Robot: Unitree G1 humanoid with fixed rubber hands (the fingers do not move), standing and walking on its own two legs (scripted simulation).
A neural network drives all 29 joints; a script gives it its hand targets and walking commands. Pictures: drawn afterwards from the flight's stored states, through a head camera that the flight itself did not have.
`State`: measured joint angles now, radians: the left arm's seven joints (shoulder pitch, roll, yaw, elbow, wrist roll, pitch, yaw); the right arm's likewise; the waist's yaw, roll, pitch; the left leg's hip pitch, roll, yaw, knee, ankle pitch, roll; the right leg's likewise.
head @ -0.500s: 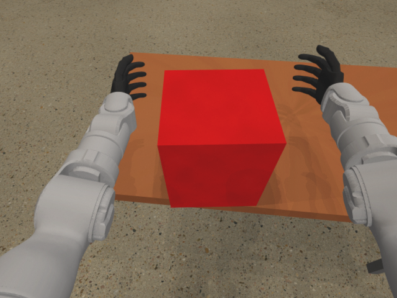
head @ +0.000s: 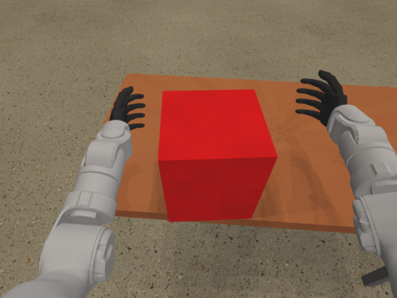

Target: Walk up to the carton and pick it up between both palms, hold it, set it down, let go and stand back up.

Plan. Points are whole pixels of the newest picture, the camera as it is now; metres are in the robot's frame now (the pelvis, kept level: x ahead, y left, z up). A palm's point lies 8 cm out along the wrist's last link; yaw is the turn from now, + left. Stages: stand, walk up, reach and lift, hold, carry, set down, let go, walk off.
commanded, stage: set down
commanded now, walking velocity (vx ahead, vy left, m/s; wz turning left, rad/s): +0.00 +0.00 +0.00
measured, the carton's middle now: (209, 158) +0.43 +0.01 +0.02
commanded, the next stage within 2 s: none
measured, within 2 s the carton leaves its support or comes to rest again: neither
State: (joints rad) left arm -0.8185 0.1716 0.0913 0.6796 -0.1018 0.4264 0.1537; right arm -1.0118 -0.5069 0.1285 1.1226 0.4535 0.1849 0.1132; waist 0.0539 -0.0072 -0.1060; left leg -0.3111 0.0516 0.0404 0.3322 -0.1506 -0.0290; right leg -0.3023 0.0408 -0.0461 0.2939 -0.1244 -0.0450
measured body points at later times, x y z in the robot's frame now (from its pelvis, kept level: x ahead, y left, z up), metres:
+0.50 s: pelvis -0.01 +0.00 +0.00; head -0.02 +0.01 +0.45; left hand +0.38 +0.19 +0.11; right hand +0.40 -0.23 +0.14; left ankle +0.00 +0.13 -0.75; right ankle +0.01 -0.09 -0.75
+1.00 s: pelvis +0.00 +0.00 +0.00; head +0.01 +0.01 +0.45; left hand +0.33 +0.18 +0.05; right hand +0.33 -0.25 +0.06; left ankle +0.00 +0.14 -0.75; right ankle +0.01 -0.09 -0.75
